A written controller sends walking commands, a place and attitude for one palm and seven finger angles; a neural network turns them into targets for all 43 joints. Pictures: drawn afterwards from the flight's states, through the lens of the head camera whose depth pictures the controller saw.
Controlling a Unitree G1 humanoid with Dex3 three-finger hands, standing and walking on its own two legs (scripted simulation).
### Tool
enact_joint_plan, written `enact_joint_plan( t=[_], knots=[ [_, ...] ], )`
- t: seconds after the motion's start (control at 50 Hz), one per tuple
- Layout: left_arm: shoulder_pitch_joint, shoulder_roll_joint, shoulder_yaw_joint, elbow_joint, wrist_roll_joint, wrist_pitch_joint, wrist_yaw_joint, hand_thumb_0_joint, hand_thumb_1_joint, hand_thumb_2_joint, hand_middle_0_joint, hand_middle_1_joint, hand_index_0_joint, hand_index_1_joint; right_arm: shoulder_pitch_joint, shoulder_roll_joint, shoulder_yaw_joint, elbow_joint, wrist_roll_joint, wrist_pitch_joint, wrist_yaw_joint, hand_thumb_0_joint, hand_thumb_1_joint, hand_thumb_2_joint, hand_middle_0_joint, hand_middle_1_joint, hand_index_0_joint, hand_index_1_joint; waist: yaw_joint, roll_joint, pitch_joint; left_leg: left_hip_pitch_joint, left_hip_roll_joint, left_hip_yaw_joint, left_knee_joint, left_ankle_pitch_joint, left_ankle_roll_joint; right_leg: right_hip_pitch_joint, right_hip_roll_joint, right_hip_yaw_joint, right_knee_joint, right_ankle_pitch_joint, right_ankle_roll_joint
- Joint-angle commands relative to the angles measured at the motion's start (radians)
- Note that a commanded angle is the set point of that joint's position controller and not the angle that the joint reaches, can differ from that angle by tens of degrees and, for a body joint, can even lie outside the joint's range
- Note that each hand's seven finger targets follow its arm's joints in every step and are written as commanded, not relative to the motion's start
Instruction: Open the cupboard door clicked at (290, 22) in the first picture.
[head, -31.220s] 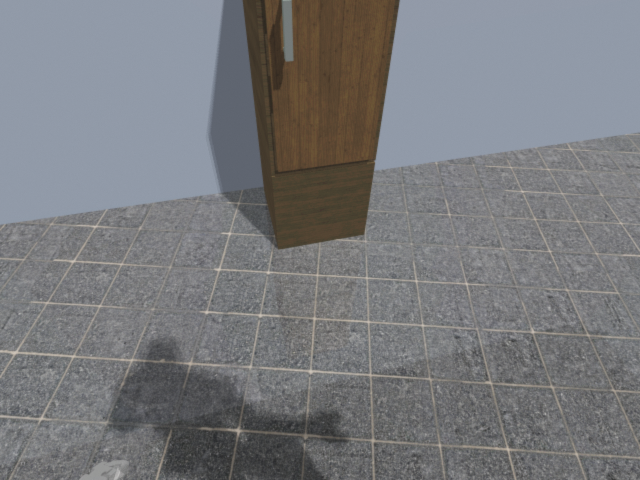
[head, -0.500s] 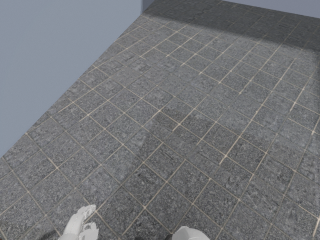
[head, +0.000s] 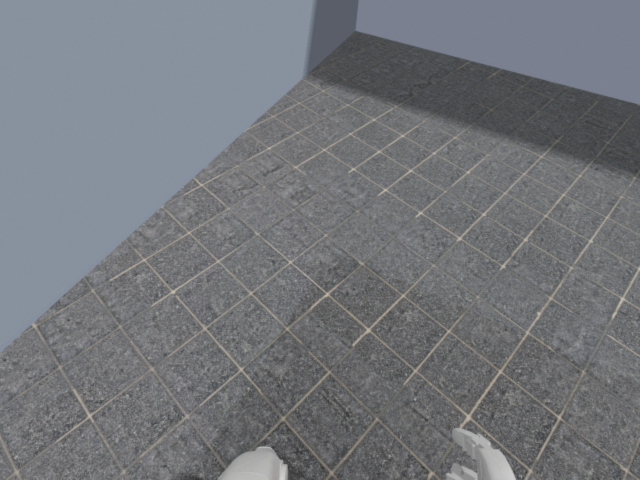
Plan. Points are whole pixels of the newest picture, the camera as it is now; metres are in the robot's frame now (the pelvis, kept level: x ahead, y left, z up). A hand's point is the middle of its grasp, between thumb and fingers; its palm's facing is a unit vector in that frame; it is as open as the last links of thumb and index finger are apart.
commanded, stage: walk to a spot facing it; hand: left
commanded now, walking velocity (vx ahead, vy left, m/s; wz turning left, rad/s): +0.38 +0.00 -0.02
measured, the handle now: out of the picture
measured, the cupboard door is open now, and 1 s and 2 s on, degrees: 53 53 53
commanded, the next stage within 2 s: turn to face it in 0.34 s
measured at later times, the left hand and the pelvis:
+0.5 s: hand (261, 305) +0.41 +0.16 -0.15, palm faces -0.15 -0.96 -0.25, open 7.4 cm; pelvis +0.25 -0.03 -0.01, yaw -5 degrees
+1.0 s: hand (249, 304) +0.42 +0.19 -0.19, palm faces +0.18 -0.96 -0.20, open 7.3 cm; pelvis +0.37 -0.03 -0.01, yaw +10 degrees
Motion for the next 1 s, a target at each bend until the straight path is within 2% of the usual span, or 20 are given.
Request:
enact_joint_plan(
  t=[0.0,0.02,0.06,0.1,0.14,0.26,0.38,0.42,0.44,0.46,0.48,0.5,0.56,0.66,0.76,0.82,0.86,0.88,0.9,0.98],
  knots=[
    [0.013,0.128,0.028,-0.079,-0.025,-0.027,0.001,0.0,0.9,0.9,-0.2,-0.3,-0.2,-0.3,0.479,-0.237,-0.052,0.073,-0.035,-0.044,-0.037,0.0,-0.9,-0.9,0.2,0.3,0.2,0.3,-0.241,0.166,-0.246,0.761,0.285,-0.421,-0.149,0.138,0.212,-0.554,-0.118,-0.047,0.785,0.561,0.056],
    [-0.015,0.099,0.011,-0.114,-0.032,-0.031,-0.006,0.0,0.9,0.9,-0.2,-0.3,-0.2,-0.3,0.546,-0.273,-0.053,0.082,-0.023,-0.041,-0.045,0.0,-0.9,-0.9,0.2,0.3,0.2,0.3,-0.223,0.227,-0.283,0.79,0.476,-0.714,-0.319,0.221,0.32,-0.693,-0.028,-0.006,1.084,-0.074,0.054],
    [-0.164,0.105,0.02,-0.174,-0.013,-0.012,-0.007,0.0,0.9,0.9,-0.2,-0.3,-0.2,-0.3,0.382,-0.243,-0.05,0.038,-0.005,-0.041,-0.048,0.0,-0.9,-0.9,0.2,0.3,0.2,0.3,-0.161,0.049,0.025,0.427,0.468,-0.683,-0.454,-0.066,0.31,-0.845,-0.129,0.047,1.185,-0.043,0.068],
    [-0.159,0.067,0.031,-0.154,0.009,0.017,-0.025,0.0,0.9,0.9,-0.2,-0.3,-0.2,-0.3,0.307,-0.117,-0.018,0.039,-0.01,-0.062,-0.052,0.0,-0.9,-0.9,0.2,0.3,0.2,0.3,-0.083,0.139,0.108,0.212,0.326,-0.438,-0.521,-0.12,0.18,-0.773,-0.174,0.057,1.062,0.095,0.074],
    [-0.122,0.037,0.029,-0.155,0.008,0.044,-0.038,0.0,0.9,0.9,-0.2,-0.3,-0.2,-0.3,0.307,-0.102,-0.008,0.053,-0.009,-0.077,-0.053,0.0,-0.9,-0.9,0.2,0.3,0.2,0.3,-0.043,0.174,0.071,0.175,0.253,-0.259,-0.525,0.014,0.14,-0.712,-0.183,0.037,0.934,0.157,0.087],
    [-0.3,0.059,0.038,-0.213,0.002,0.055,-0.052,0.0,0.9,0.9,-0.2,-0.3,-0.2,-0.3,0.396,-0.129,-0.018,0.09,-0.009,-0.075,-0.044,0.0,-0.9,-0.9,0.2,0.3,0.2,0.3,-0.069,0.132,0.061,0.218,0.217,-0.123,-0.549,0.049,0.119,-0.643,-0.176,-0.047,0.544,0.315,0.097],
    [-0.47,0.099,0.032,-0.263,-0.001,0.049,-0.052,0.0,0.9,0.9,-0.2,-0.3,-0.2,-0.3,0.533,-0.137,-0.004,0.143,-0.023,-0.061,-0.051,0.0,-0.9,-0.9,0.2,0.3,0.2,0.3,-0.119,0.142,0.07,0.421,0.262,-0.057,-0.428,0.411,0.095,-0.599,-0.118,-0.091,0.327,0.269,0.046],
    [-0.352,0.128,0.035,-0.228,0.001,0.037,-0.046,0.0,0.9,0.9,-0.2,-0.3,-0.2,-0.3,0.542,-0.147,0.001,0.15,-0.017,-0.055,-0.055,0.0,-0.9,-0.9,0.2,0.3,0.2,0.3,-0.06,0.116,-0.006,0.446,0.234,-0.021,-0.23,0.663,0.062,-0.396,-0.065,-0.124,0.224,0.276,0.021],
    [-0.209,0.176,0.048,-0.182,0.004,0.022,-0.037,0.0,0.9,0.9,-0.2,-0.3,-0.2,-0.3,0.525,-0.14,0.005,0.147,-0.005,-0.057,-0.053,0.0,-0.9,-0.9,0.2,0.3,0.2,0.3,0.005,0.077,-0.103,0.304,0.205,-0.023,-0.04,0.658,0.03,-0.105,-0.107,-0.054,0.213,0.39,-0.005],
    [-0.045,0.287,0.078,-0.136,0.013,0.007,-0.016,0.0,0.9,0.9,-0.2,-0.3,-0.2,-0.3,0.535,-0.089,0.011,0.121,0.014,-0.061,-0.047,0.0,-0.9,-0.9,0.2,0.3,0.2,0.3,0.056,-0.137,-0.249,0.034,0.073,0.058,0.256,0.261,-0.023,0.199,-0.379,0.244,0.22,0.669,-0.085],
    [0.003,0.332,0.078,-0.122,-0.012,0.007,-0.015,0.0,0.9,0.9,-0.2,-0.3,-0.2,-0.3,0.555,-0.088,0.011,0.106,0.025,-0.055,-0.058,0.0,-0.9,-0.9,0.2,0.3,0.2,0.3,0.036,-0.192,-0.36,-0.02,0.011,-0.018,0.541,-0.417,-0.045,0.232,-0.595,0.391,0.149,0.952,-0.181],
    [-0.078,0.31,0.066,-0.144,-0.02,0.018,-0.007,0.0,0.9,0.9,-0.2,-0.3,-0.2,-0.3,0.502,-0.099,0.009,0.102,0.023,-0.047,-0.06,0.0,-0.9,-0.9,0.2,0.3,0.2,0.3,0.023,-0.099,-0.258,-0.045,0.062,-0.112,0.585,-0.383,-0.034,0.097,-0.554,0.296,0.11,0.92,-0.182],
    [-0.258,0.205,0.037,-0.188,-0.02,0.022,0.008,0.0,0.9,0.9,-0.2,-0.3,-0.2,-0.3,0.417,-0.044,0.008,0.104,0.013,-0.011,-0.052,0.0,-0.9,-0.9,0.2,0.3,0.2,0.3,-0.058,-0.059,-0.077,-0.023,0.117,-0.119,0.495,-0.235,-0.053,-0.2,-0.44,0.037,0.051,0.964,-0.081],
    [-0.338,0.175,0.034,-0.216,-0.014,0.02,0.007,0.0,0.9,0.9,-0.2,-0.3,-0.2,-0.3,0.439,-0.004,0.007,0.099,0.004,0.028,-0.03,0.0,-0.9,-0.9,0.2,0.3,0.2,0.3,-0.121,-0.091,-0.066,0.053,0.099,-0.041,0.32,-0.091,-0.076,-0.33,-0.38,-0.13,0.015,0.818,-0.04],
    [-0.337,0.186,0.062,-0.24,-0.002,0.037,0.01,0.0,0.9,0.9,-0.2,-0.3,-0.2,-0.3,0.298,-0.021,-0.008,0.007,-0.002,0.031,-0.015,0.0,-0.9,-0.9,0.2,0.3,0.2,0.3,-0.094,-0.095,-0.047,0.066,0.088,-0.013,0.1,-0.071,-0.065,-0.308,-0.411,-0.149,0.096,0.702,-0.024],
    [-0.342,0.198,0.07,-0.26,-0.01,0.054,0.007,0.0,0.9,0.9,-0.2,-0.3,-0.2,-0.3,0.368,-0.102,-0.024,0.002,-0.013,0.024,-0.014,0.0,-0.9,-0.9,0.2,0.3,0.2,0.3,-0.141,0.02,-0.102,0.276,0.053,-0.007,-0.121,0.137,-0.039,-0.351,-0.372,-0.2,0.329,0.542,0.04],
    [-0.35,0.135,0.049,-0.324,-0.025,0.073,0.001,0.0,0.9,0.9,-0.2,-0.3,-0.2,-0.3,0.454,-0.284,-0.059,-0.011,-0.019,0.012,-0.032,0.0,-0.9,-0.9,0.2,0.3,0.2,0.3,-0.176,0.451,-0.176,0.444,0.42,-0.563,-0.292,0.702,0.202,-0.675,-0.14,-0.151,0.822,-0.311,0.163],
    [-0.389,0.171,0.054,-0.349,-0.012,0.085,0.004,0.0,0.9,0.9,-0.2,-0.3,-0.2,-0.3,0.438,-0.3,-0.063,-0.015,-0.016,0.019,-0.041,0.0,-0.9,-0.9,0.2,0.3,0.2,0.3,-0.177,0.299,-0.205,0.418,0.438,-0.563,-0.312,0.499,0.236,-0.679,-0.141,-0.012,0.93,-0.276,0.147],
    [-0.413,0.165,0.062,-0.373,-0.009,0.087,-0.001,0.0,0.9,0.9,-0.2,-0.3,-0.2,-0.3,0.374,-0.303,-0.067,-0.055,-0.017,0.019,-0.045,0.0,-0.9,-0.9,0.2,0.3,0.2,0.3,-0.146,0.206,-0.126,0.313,0.42,-0.564,-0.349,0.284,0.23,-0.713,-0.163,0.005,0.953,-0.192,0.15],
    [-0.366,0.174,0.068,-0.323,-0.002,0.103,-0.012,0.0,0.9,0.9,-0.2,-0.3,-0.2,-0.3,0.227,-0.246,-0.045,-0.095,-0.013,0.007,-0.052,0.0,-0.9,-0.9,0.2,0.3,0.2,0.3,-0.083,0.213,-0.115,0.233,0.244,-0.388,-0.367,0.161,0.114,-0.679,-0.154,0.023,0.896,0.017,0.166]
  ],
)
